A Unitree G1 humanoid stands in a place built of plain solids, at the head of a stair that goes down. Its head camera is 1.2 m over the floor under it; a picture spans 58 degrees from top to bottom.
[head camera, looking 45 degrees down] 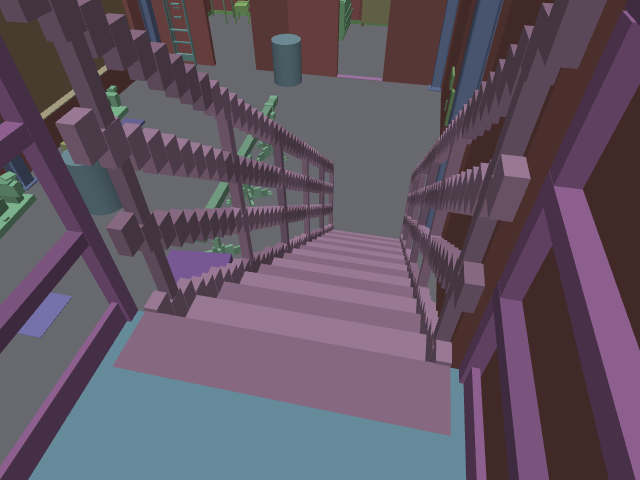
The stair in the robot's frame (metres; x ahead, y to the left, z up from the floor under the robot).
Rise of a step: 0.19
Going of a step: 0.23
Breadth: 1.01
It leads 12 degrees to the right of straight ahead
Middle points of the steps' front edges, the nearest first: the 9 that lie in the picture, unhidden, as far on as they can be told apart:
0.76 0.09 0.00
0.98 0.05 -0.19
1.21 0.00 -0.37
1.43 -0.04 -0.56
1.66 -0.09 -0.75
1.88 -0.14 -0.94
2.10 -0.18 -1.12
2.33 -0.23 -1.31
2.55 -0.28 -1.50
